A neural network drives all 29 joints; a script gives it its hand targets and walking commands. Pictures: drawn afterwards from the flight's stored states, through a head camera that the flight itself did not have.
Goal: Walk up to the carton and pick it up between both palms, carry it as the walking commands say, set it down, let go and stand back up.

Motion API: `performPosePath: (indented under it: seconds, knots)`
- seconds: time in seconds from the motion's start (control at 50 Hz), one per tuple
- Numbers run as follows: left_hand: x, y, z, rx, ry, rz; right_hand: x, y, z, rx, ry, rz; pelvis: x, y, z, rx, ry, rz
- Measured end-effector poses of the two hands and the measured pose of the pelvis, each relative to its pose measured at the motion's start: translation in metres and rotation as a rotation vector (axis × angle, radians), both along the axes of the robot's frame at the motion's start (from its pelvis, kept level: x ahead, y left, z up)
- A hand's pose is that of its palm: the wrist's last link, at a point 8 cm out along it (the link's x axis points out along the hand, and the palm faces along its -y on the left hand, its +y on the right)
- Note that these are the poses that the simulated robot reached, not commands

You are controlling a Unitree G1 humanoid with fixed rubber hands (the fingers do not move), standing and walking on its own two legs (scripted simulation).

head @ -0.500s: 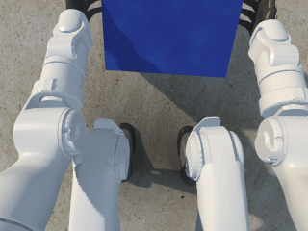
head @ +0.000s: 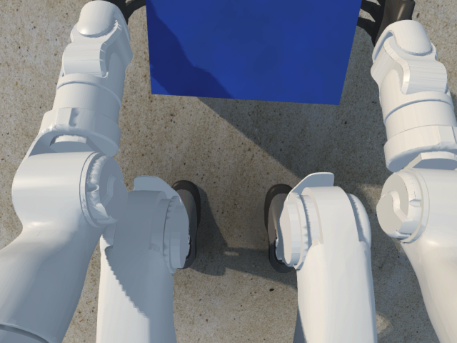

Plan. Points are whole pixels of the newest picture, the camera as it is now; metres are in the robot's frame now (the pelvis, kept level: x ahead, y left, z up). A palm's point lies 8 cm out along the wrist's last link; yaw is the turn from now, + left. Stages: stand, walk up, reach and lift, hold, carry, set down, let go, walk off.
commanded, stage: set down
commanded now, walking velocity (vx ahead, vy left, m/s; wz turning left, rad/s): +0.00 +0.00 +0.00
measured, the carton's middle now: (248, 29) +0.54 -0.03 -0.25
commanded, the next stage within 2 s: none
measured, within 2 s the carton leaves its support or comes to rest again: rests again in 0.72 s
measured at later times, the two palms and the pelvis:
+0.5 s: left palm (114, 3) +0.55 +0.15 -0.17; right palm (388, 25) +0.52 -0.22 -0.18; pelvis +0.00 +0.00 -0.01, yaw +0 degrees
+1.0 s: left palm (109, 29) +0.53 +0.17 -0.18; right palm (395, 37) +0.51 -0.23 -0.19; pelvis -0.01 +0.00 -0.01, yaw +0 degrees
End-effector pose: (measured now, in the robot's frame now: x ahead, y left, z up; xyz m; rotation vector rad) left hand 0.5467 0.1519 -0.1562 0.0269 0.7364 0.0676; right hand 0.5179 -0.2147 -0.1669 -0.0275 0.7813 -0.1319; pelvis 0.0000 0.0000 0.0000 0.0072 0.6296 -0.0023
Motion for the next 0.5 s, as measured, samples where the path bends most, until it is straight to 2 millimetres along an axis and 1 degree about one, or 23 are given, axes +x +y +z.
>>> performPosePath:
  seconds: [0.5]
  knots:
    - [0.0047, 0.0010, -0.0089, -0.002, -0.007, 0.000, 0.0016, -0.0024, -0.0095, 0.006, -0.016, 0.003, 0.0043, 0.0007, -0.0058, 0.003, -0.007, -0.002]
